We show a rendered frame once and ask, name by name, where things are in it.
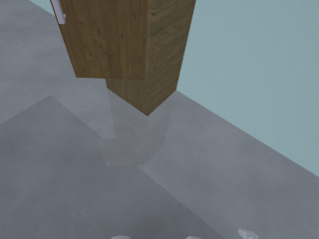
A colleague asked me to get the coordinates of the right robot hand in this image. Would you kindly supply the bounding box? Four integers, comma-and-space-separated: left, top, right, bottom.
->
238, 228, 259, 239

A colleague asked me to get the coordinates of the handle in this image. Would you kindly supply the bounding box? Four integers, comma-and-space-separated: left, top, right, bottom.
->
51, 0, 66, 24

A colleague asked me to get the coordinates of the cupboard door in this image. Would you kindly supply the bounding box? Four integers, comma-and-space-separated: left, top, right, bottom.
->
50, 0, 149, 80

